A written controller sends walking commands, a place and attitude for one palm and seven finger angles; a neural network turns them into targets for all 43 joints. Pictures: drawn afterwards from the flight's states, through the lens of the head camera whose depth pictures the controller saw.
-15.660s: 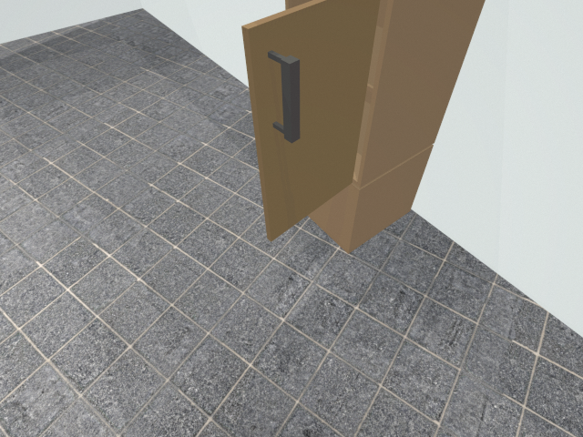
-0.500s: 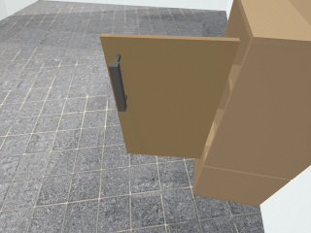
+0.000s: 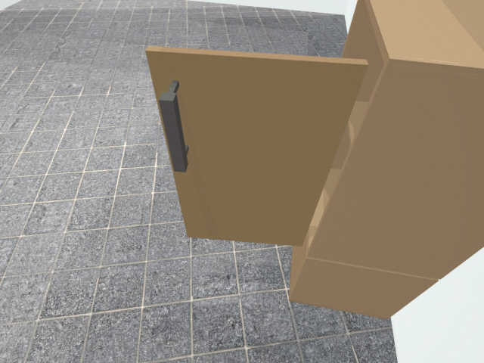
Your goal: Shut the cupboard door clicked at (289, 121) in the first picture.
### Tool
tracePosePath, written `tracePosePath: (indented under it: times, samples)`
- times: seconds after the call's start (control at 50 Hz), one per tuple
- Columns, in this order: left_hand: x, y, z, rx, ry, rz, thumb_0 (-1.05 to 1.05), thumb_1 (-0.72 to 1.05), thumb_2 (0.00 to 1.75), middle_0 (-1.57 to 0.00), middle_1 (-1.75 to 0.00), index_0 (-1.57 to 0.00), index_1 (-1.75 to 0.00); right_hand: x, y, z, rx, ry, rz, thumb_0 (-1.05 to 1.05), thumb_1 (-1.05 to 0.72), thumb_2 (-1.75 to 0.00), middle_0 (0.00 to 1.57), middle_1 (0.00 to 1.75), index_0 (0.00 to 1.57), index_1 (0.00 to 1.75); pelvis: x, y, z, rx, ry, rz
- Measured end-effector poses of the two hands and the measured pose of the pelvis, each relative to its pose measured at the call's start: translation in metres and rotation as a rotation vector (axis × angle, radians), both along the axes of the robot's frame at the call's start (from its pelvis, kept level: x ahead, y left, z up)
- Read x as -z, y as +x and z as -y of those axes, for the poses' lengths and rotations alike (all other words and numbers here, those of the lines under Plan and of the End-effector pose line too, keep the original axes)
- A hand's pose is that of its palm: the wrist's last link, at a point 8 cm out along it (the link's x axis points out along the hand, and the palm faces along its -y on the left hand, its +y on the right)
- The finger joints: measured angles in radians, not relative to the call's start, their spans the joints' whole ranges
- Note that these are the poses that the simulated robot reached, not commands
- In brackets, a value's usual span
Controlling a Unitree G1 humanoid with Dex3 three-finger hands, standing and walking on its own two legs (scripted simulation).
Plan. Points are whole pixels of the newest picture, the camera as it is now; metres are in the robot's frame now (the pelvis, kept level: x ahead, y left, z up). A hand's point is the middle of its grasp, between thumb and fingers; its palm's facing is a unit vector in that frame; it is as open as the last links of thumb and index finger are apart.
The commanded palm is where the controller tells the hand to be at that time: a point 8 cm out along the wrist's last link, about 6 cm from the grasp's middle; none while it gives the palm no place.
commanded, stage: come to a stop and stand still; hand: left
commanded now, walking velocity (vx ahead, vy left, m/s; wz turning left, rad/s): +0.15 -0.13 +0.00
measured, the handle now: (177, 128) +0.49 +0.16 +0.12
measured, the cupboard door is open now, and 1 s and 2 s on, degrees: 96 96 96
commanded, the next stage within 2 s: look again from close up in 1.44 s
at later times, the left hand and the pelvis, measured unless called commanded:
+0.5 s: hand out of the picture +0.05 +0.16 -0.18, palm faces +0.04 -0.97 -0.23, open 7.3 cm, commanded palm none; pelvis +0.03 -0.02 +0.00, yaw +0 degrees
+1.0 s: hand out of the picture +0.11 +0.21 -0.15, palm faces -0.01 -0.96 -0.28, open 7.3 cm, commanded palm none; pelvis +0.00 +0.00 +0.00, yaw +0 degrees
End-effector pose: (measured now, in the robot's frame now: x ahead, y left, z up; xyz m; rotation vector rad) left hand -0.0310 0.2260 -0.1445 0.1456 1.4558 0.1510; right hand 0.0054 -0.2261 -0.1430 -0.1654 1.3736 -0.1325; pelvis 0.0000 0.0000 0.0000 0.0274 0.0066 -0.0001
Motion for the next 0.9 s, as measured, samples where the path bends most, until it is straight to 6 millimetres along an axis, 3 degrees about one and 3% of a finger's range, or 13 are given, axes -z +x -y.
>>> tracePosePath:
  times: [0.14, 0.28, 0.4, 0.5, 0.72, 0.9]
  samples:
    - [-0.001, 0.004, 0.018, -0.037, 0.013, -0.012, 0.01, 0.91, 0.9, -0.2, -0.3, -0.2, -0.3, 0.008, 0.009, 0.016, -0.003, 0.0, -0.051, 0.0, -0.91, -0.9, 0.2, 0.29, 0.2, 0.3, 0.004, 0.018, 0.015, -0.013, -0.017, -0.019]
    - [0.003, 0.003, 0.031, -0.047, -0.025, -0.066, 0.01, 0.91, 0.9, -0.2, -0.3, -0.2, -0.3, -0.003, 0.062, 0.019, -0.004, -0.038, 0.043, 0.01, -0.91, -0.9, 0.2, 0.29, 0.2, 0.3, 0.002, 0.034, 0.014, 0.001, -0.031, 0.0]
    - [0.0, 0.044, 0.022, -0.03, 0.002, 0.012, 0.01, 0.91, 0.9, -0.2, -0.3, -0.2, -0.3, -0.009, 0.086, 0.017, -0.015, -0.034, 0.128, 0.0, -0.91, -0.9, 0.2, 0.29, 0.2, 0.3, -0.003, 0.033, 0.015, 0.018, -0.014, 0.017]
    - [-0.002, 0.075, 0.016, 0.005, 0.043, 0.126, 0.01, 0.91, 0.9, -0.2, -0.3, -0.2, -0.3, 0.002, 0.088, 0.02, -0.007, 0.002, 0.128, 0.0, -0.92, -0.9, 0.2, 0.29, 0.2, 0.3, 0.004, 0.03, 0.023, 0.004, -0.005, 0.019]
    - [-0.022, 0.127, -0.002, 0.068, 0.095, 0.303, 0.01, 0.91, 0.9, -0.2, -0.3, -0.2, -0.3, -0.004, 0.078, 0.036, 0.036, -0.027, 0.201, 0.0, -0.91, -0.9, 0.2, 0.29, 0.2, 0.3, 0.003, 0.033, 0.019, 0.001, -0.024, 0.024]
    - [-0.031, 0.143, -0.022, 0.099, 0.099, 0.386, 0.01, 0.91, 0.9, -0.2, -0.3, -0.2, -0.3, -0.018, 0.065, 0.038, 0.01, -0.065, 0.218, 0.0, -0.91, -0.9, 0.2, 0.29, 0.2, 0.3, -0.001, 0.016, 0.009, 0.005, -0.027, 0.043]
